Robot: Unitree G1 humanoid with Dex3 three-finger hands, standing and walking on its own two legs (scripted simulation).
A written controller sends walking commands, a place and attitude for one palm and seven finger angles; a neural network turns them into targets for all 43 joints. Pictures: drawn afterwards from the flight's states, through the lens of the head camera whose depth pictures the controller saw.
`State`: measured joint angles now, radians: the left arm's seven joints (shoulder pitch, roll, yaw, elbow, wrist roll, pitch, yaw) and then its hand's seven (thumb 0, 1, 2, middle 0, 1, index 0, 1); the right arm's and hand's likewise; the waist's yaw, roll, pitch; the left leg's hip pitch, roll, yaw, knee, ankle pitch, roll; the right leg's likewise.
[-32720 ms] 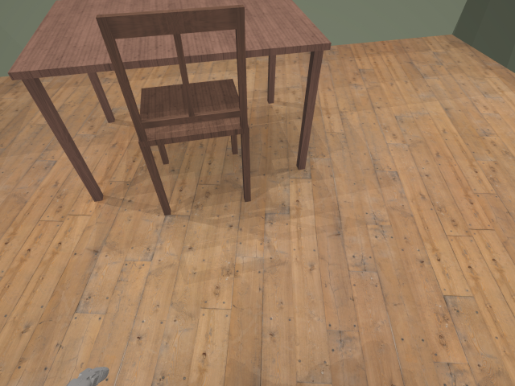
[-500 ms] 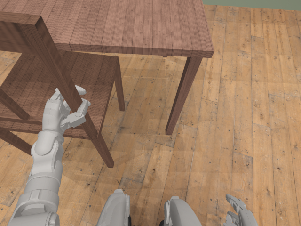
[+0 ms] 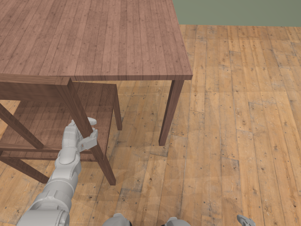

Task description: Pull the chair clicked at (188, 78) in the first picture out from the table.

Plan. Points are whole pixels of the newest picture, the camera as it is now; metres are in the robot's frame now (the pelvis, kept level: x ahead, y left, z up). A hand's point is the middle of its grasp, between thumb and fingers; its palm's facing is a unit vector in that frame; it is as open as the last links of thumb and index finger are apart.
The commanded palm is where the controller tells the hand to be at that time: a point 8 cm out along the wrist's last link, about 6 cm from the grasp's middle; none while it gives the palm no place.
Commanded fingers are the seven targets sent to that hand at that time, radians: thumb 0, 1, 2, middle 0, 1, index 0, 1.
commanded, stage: step backward, pulling the chair out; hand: left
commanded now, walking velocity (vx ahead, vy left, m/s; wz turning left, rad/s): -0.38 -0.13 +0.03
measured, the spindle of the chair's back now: (17, 126) +0.40 +0.40 -0.04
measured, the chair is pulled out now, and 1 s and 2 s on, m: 0.06 0.14 0.14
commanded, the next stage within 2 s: none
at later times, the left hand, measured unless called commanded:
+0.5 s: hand (103, 160) +0.30 +0.13 -0.05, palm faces +0.12 -0.98 -0.17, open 5.9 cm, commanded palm +0.29 +0.18 -0.04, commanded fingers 0.00 0.90 0.90 -0.50 -1.45 -0.50 -1.45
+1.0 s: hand (103, 161) +0.30 +0.13 -0.05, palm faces +0.08 -0.98 -0.19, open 5.9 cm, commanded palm +0.29 +0.18 -0.04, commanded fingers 0.00 0.90 0.90 -0.50 -1.45 -0.50 -1.45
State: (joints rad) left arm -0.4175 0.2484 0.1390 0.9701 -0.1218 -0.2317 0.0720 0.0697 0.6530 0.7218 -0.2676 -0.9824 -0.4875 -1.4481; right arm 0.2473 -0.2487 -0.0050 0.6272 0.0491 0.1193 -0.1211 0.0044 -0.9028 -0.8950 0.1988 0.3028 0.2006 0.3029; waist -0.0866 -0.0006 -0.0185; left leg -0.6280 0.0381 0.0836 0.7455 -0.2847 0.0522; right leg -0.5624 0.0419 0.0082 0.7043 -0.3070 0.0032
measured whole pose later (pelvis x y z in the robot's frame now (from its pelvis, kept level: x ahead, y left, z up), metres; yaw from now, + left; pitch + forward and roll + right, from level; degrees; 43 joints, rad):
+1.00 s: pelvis -0.04 -0.03 +0.01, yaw +0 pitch +4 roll -1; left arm -0.41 0.18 0.04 1.08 -0.08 -0.27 0.09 0.05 0.58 0.74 -0.27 -1.10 -0.49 -1.45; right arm 0.21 -0.23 0.01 0.75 0.06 -0.02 -0.15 0.01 -0.90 -0.89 0.20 0.30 0.20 0.30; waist -0.04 0.05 0.05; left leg -0.50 0.05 0.07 0.59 -0.16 0.02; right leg -0.46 0.06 0.00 0.58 -0.20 -0.03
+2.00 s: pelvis -0.05 -0.02 +0.01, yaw +0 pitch +3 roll -1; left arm -0.43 0.20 0.02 1.06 -0.08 -0.23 0.09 0.05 0.56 0.76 -0.25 -1.17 -0.49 -1.45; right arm 0.19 -0.22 0.01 0.72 0.06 0.00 -0.15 0.01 -0.90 -0.89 0.20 0.30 0.20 0.30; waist -0.04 0.02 0.07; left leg -0.50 0.04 0.08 0.60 -0.15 0.02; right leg -0.46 0.05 0.00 0.62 -0.21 -0.02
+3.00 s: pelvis +0.04 -0.02 +0.03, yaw +1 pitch +1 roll +0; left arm -0.07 0.14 -0.05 0.81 -0.06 -0.10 0.07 0.16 0.55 0.78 -0.21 -1.17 -0.49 -1.45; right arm 0.20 -0.23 0.04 0.67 0.03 0.01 -0.14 0.01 -0.90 -0.89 0.20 0.30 0.20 0.30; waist 0.00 0.03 -0.05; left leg -0.23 0.02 0.07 0.43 -0.22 0.02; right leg -0.17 0.03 0.00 0.42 -0.26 -0.02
